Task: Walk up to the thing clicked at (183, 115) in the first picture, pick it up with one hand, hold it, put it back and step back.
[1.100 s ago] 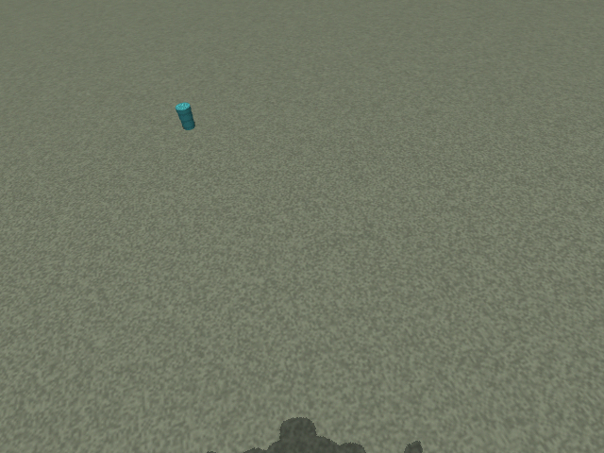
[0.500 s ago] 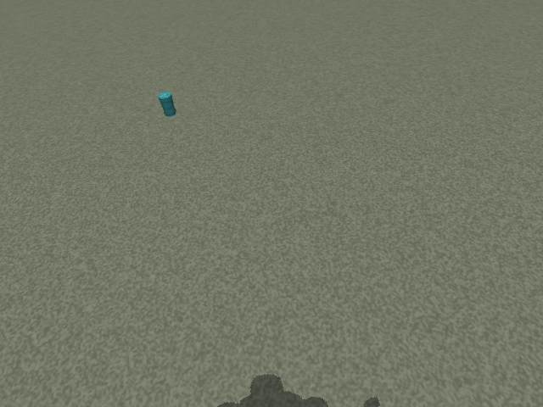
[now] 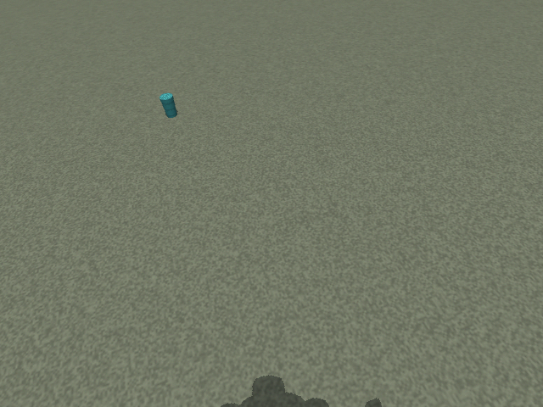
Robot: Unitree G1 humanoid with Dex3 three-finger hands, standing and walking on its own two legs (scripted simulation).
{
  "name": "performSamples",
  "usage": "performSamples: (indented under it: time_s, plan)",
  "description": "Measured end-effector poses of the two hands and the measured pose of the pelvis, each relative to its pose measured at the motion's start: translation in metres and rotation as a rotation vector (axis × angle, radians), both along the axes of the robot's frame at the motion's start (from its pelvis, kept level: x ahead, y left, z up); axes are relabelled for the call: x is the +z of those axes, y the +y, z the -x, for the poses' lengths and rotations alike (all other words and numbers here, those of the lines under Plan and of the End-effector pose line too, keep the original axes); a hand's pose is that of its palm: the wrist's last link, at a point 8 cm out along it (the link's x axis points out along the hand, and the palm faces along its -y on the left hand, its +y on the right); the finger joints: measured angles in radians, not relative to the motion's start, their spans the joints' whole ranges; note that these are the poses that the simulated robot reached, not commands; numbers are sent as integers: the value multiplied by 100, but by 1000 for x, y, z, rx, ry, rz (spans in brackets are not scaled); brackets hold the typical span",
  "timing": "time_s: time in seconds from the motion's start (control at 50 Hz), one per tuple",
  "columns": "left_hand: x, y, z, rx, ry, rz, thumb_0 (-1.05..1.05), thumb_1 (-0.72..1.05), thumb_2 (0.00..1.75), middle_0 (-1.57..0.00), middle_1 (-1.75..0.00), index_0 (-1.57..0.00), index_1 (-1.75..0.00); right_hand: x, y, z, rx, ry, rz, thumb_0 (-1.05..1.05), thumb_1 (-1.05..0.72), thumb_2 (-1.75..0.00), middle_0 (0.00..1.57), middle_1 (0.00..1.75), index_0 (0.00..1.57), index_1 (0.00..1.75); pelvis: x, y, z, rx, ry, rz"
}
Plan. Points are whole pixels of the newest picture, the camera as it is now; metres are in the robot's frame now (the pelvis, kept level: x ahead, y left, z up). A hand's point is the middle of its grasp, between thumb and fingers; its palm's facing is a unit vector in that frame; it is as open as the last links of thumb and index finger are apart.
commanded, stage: stand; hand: left
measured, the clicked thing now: (169, 106) +2.01 +0.69 -0.71
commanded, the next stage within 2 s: walk up in 0.02 s
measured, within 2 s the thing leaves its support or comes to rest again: neither
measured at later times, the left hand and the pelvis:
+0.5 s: hand out of the picture +0.16 +0.42 -0.18, palm faces +0.10 -0.93 -0.36, open 7.4 cm; pelvis +0.13 +0.11 -0.02, yaw +8 degrees
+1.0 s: hand (110, 238) +0.52 +0.41 -0.14, palm faces +0.21 -0.92 -0.33, open 7.4 cm; pelvis +0.44 +0.13 -0.03, yaw +14 degrees
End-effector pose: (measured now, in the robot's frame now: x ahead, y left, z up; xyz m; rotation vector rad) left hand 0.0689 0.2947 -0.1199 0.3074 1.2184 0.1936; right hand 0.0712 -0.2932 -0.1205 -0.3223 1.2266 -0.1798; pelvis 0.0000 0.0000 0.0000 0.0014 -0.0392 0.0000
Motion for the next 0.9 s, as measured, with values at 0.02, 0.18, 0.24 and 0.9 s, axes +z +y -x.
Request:
performSamples:
  time_s: [0.02, 0.18, 0.24, 0.9]
  plan:
    - [0, 0, 0, 0, 0, 0, 1, 90, 89, -20, -30, -21, -30, 0, 0, 0, 0, 1, 0, 1, -90, -90, 20, 30, 21, 30, 0, 0, 0, 0, 0, 0]
    - [14, 36, 15, 72, -91, -16, 1, 90, 89, -20, -30, -21, -30, 14, -6, -33, 90, 5, 8, 1, -90, -90, 21, 30, 21, 30, 1, 14, -16, 68, 30, 15]
    - [16, 63, 23, 96, -60, -45, 1, 90, 89, -20, -30, -21, -30, 25, -2, -64, 117, -34, 24, 1, -90, -90, 20, 30, 21, 30, 0, 27, -30, 87, 23, 20]
    - [-2, 169, -394, 92, -223, -30, 1, 90, 90, -20, -30, -21, -30, -27, 107, -363, 136, 83, 35, 1, -90, -90, 21, 30, 21, 30, -39, 131, -389, 213, 21, 13]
